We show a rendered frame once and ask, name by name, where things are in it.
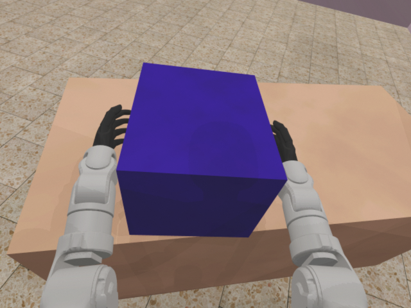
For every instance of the pedestal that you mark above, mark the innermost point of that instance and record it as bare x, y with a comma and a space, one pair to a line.
354, 140

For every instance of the robot right forearm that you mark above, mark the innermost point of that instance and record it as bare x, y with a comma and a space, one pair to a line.
312, 242

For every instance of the right robot upper arm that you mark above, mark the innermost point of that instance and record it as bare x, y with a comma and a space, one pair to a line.
326, 287

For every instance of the carton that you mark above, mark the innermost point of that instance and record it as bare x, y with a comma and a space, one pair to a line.
199, 156

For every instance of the right robot hand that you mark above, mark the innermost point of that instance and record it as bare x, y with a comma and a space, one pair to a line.
284, 142

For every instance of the robot left forearm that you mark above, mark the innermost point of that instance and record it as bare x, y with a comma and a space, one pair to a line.
87, 238

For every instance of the left robot hand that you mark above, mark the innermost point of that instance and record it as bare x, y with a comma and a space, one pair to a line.
106, 132

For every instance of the left robot upper arm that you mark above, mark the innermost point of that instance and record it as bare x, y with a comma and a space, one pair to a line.
82, 287

